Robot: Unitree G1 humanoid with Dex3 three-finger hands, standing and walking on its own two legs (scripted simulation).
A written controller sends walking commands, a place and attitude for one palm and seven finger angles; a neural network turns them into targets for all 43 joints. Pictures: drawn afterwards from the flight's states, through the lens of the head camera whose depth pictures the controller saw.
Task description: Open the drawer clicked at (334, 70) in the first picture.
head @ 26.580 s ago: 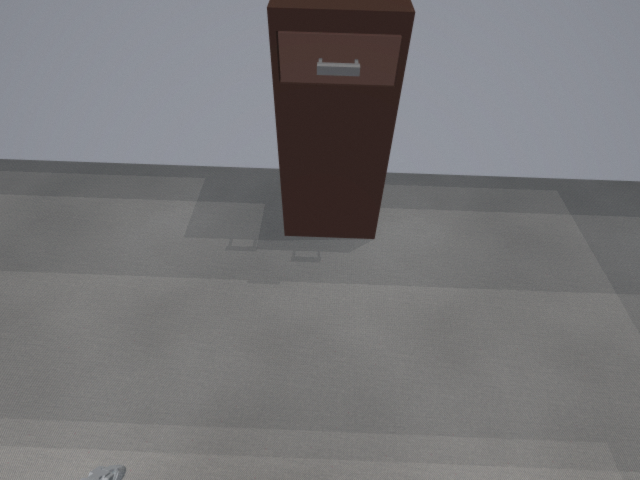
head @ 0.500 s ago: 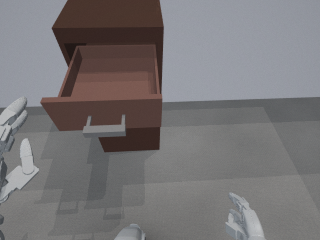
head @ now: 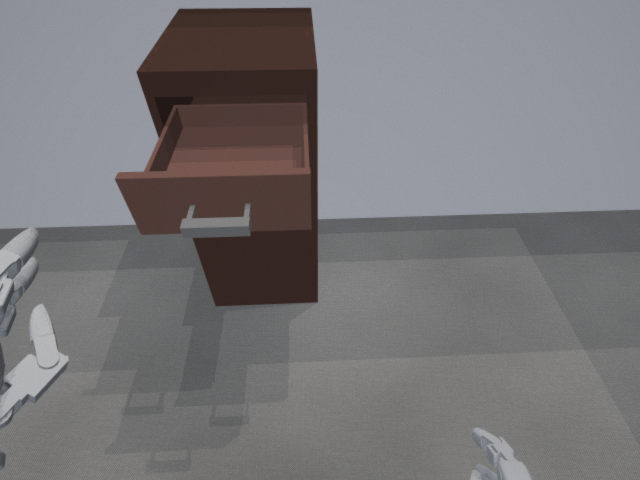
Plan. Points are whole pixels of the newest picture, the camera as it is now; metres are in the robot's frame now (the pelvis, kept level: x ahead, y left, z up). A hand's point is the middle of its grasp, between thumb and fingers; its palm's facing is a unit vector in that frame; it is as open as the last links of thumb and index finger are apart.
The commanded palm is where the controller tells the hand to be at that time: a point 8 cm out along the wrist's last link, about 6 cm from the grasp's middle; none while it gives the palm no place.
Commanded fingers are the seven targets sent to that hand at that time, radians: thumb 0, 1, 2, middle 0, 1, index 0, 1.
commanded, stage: stop stepping back and stand still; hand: left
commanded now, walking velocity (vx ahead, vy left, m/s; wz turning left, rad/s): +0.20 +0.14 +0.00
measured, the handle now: (218, 218) +0.55 +0.22 -0.01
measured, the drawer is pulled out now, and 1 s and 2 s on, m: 0.30 0.30 0.30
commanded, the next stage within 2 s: let the arm hang, fingers relaxed in 1.26 s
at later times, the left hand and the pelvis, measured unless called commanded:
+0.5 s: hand (18, 416) +0.14 +0.25 +0.16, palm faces +0.46 -0.79 -0.41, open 7.4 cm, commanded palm +0.08 +0.30 +0.18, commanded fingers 0.00 0.90 0.90 -0.20 -0.30 -0.20 -0.30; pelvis -0.03 +0.01 +0.00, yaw +4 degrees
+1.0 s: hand (7, 380) +0.17 +0.29 +0.15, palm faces +0.37 -0.82 -0.45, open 7.4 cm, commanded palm +0.11 +0.33 +0.18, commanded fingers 0.00 0.90 0.90 -0.20 -0.30 -0.20 -0.30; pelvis -0.01 +0.04 +0.00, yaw +3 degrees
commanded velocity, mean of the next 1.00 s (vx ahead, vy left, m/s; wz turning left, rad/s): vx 0.05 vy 0.01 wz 0.00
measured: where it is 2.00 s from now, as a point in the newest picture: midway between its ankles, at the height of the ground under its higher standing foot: outside the picture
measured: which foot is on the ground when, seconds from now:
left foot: up 0.00-0.16, down 0.18-1.00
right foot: down 0.00-1.00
